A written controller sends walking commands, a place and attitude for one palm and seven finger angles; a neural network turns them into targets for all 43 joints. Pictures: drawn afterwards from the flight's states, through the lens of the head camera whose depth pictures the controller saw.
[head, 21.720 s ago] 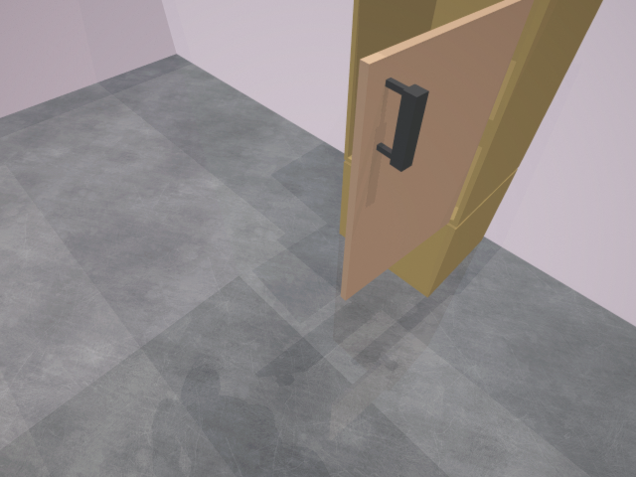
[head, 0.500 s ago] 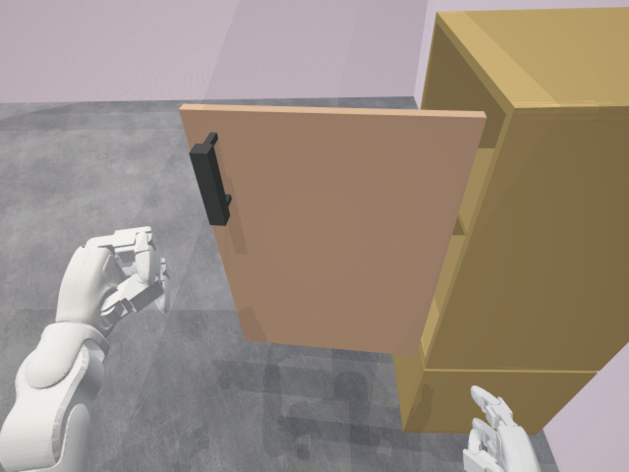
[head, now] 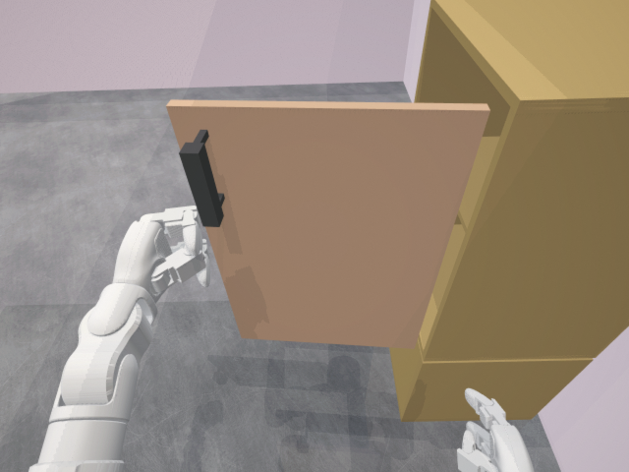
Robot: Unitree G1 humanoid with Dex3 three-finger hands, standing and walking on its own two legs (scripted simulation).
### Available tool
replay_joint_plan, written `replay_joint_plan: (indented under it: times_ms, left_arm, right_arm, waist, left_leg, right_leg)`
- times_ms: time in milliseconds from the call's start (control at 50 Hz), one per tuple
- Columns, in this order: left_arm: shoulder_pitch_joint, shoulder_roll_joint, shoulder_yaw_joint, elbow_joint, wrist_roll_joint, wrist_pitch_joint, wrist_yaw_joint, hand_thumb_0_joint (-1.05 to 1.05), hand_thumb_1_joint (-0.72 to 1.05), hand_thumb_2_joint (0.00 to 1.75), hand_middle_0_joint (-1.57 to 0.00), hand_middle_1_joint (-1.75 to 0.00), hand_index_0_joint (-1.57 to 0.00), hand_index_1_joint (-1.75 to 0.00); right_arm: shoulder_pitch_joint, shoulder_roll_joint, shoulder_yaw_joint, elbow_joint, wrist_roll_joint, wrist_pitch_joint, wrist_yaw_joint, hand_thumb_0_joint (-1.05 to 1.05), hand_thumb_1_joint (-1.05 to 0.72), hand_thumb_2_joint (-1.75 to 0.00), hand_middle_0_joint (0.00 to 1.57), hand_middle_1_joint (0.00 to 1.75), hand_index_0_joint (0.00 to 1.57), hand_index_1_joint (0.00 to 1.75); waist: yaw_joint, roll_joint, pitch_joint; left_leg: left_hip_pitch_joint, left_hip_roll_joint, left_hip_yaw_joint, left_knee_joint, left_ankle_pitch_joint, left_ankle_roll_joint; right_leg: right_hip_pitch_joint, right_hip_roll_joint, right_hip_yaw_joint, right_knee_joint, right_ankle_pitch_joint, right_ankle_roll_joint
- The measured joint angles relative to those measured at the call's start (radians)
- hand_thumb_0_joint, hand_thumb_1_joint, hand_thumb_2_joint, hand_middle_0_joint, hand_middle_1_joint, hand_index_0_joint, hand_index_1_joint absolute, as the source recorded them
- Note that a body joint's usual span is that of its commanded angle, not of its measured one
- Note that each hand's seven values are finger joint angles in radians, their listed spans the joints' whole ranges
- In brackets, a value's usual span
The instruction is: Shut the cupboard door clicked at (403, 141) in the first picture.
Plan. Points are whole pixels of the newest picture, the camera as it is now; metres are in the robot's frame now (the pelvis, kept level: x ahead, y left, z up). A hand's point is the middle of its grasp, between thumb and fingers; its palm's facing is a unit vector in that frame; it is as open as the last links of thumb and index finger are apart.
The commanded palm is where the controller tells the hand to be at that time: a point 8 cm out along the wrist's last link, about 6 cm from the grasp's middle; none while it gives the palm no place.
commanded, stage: bring the fist close to the handle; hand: left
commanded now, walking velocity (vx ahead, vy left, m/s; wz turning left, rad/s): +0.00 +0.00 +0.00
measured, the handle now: (207, 178) +0.46 +0.19 +0.16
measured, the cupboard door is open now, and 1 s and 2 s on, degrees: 85 84 68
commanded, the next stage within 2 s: push the door shut along its arc in 0.64 s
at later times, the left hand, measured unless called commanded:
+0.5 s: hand (212, 219) +0.36 +0.16 +0.17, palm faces +0.04 -1.00 -0.03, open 3.1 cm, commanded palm +0.33 +0.20 +0.16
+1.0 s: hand (222, 212) +0.39 +0.15 +0.16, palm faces -0.02 -1.00 -0.03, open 3.1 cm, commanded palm +0.36 +0.20 +0.16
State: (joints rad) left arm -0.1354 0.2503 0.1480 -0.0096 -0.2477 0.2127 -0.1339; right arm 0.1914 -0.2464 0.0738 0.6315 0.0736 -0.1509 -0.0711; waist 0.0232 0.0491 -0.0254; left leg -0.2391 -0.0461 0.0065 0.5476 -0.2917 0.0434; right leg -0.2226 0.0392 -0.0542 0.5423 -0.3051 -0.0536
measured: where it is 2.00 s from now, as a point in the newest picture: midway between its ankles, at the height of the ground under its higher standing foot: outside the picture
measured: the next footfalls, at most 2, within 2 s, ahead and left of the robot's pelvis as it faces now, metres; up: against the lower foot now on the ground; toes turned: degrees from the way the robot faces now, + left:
none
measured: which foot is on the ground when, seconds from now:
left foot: down 0.00-1.00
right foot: down 0.00-1.00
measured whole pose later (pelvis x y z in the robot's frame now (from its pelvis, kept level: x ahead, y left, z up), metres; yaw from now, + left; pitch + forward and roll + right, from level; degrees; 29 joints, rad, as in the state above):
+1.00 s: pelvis +0.00 -0.01 +0.00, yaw +0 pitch +0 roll +0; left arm -0.45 0.29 0.17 0.40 -0.22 0.14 -0.14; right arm 0.19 -0.25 0.07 0.64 0.08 -0.05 -0.05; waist -0.02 0.04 -0.03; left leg -0.24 -0.04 0.01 0.52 -0.28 0.03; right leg -0.22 0.05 -0.05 0.52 -0.29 -0.06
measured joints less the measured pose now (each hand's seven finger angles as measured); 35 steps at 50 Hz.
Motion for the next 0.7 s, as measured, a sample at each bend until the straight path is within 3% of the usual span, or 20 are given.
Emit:
replay_joint_plan:
  times_ms: [120,280,480,600,700]
  left_arm:
    - [-0.085,0.003,0.012,0.065,0.014,-0.049,0.036,0.02,0.9,0.89,-1.3,-1.5,-1.3,-1.5]
    - [-0.202,-0.014,-0.02,0.205,0.032,-0.007,0.05,0.02,0.9,0.9,-1.3,-1.5,-1.3,-1.5]
    - [-0.114,-0.023,0.018,0.136,0.048,-0.087,0.081,0.02,0.9,0.89,-1.29,-1.5,-1.3,-1.5]
    - [-0.063,-0.022,0.01,0.103,0.034,-0.047,0.053,0.02,0.9,0.9,-1.29,-1.5,-1.3,-1.5]
    - [-0.097,-0.016,-0.008,0.136,0.035,-0.032,0.061,0.02,0.9,0.9,-1.3,-1.5,-1.3,-1.5]
  right_arm:
    - [0.001,0.009,0.004,0.009,-0.004,0.012,0.008,0.01,-0.9,-0.9,0.2,0.3,0.2,0.3]
    - [0.007,-0.008,-0.008,0.011,0.005,0.047,0.011,0.01,-0.9,-0.9,0.2,0.3,0.2,0.3]
    - [0.039,0.003,-0.021,-0.003,-0.006,0.065,0.036,0.01,-0.9,-0.9,0.2,0.3,0.2,0.3]
    - [0.029,-0.008,-0.024,-0.005,0.005,0.081,0.035,0.01,-0.9,-0.9,0.2,0.3,0.2,0.3]
    - [-0.01,-0.007,-0.016,-0.003,0.005,0.08,0.018,0.01,-0.9,-0.9,0.2,0.3,0.2,0.3]
  waist:
    - [-0.006,-0.015,-0.004]
    - [-0.018,-0.002,0.0]
    - [-0.022,-0.012,-0.026]
    - [-0.011,0.001,-0.028]
    - [-0.008,-0.007,0.005]
  left_leg:
    - [0.007,0.001,0.005,-0.008,-0.001,0.0]
    - [-0.004,-0.004,0.001,-0.012,0.0,0.006]
    - [0.03,0.005,0.03,-0.043,-0.006,0.002]
    - [0.038,0.005,0.015,-0.035,-0.009,0.002]
    - [0.03,0.004,0.001,-0.026,0.0,-0.001]
  right_leg:
    - [0.006,0.002,0.006,-0.008,0.001,0.0]
    - [-0.001,-0.003,0.002,-0.017,0.003,0.005]
    - [0.015,0.007,0.033,-0.031,0.0,0.003]
    - [0.035,0.007,0.019,-0.038,0.0,0.003]
    - [0.032,0.005,0.004,-0.033,0.005,-0.001]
